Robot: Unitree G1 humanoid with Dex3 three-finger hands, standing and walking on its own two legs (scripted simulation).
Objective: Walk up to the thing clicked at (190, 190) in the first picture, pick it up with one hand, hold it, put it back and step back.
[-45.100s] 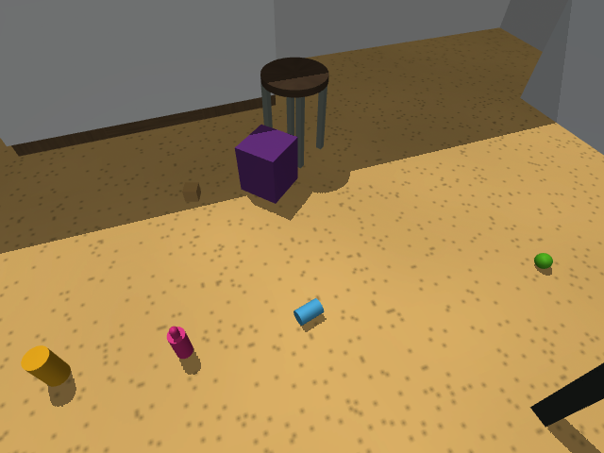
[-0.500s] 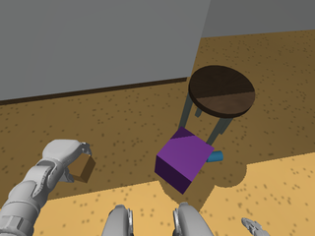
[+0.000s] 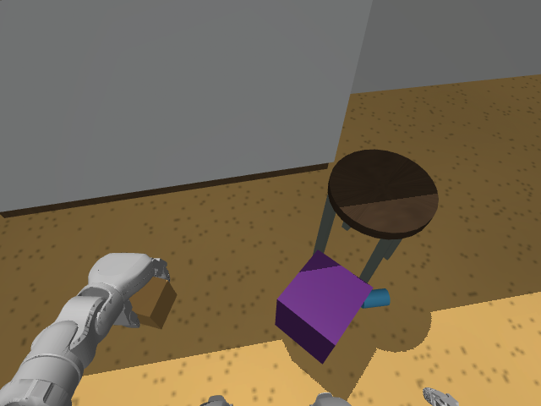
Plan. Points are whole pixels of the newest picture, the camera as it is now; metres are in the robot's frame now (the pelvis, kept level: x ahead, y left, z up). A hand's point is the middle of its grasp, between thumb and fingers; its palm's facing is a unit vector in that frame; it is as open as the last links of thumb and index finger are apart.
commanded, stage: hold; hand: left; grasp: from above
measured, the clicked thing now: (147, 300) +0.33 +0.21 -0.10
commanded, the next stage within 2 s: crouch in 1.98 s
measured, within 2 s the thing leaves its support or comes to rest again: neither
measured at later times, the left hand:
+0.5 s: hand (127, 293) +0.31 +0.21 -0.02, palm faces -0.48 +0.02 -0.88, open 8.9 cm
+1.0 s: hand (122, 309) +0.28 +0.21 -0.01, palm faces -0.47 +0.03 -0.88, open 8.9 cm
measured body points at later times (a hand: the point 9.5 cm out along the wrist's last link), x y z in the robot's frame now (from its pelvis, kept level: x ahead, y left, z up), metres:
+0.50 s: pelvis +0.01 +0.00 +0.02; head +0.04 -0.01 +0.47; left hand +0.33 +0.21 +0.03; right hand +0.13 -0.27 -0.10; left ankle +0.03 +0.11 -0.69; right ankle +0.02 -0.14 -0.69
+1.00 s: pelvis -0.01 -0.01 +0.03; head +0.00 -0.02 +0.48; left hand +0.30 +0.21 +0.04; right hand +0.13 -0.26 -0.09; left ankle +0.03 +0.11 -0.69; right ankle +0.02 -0.14 -0.69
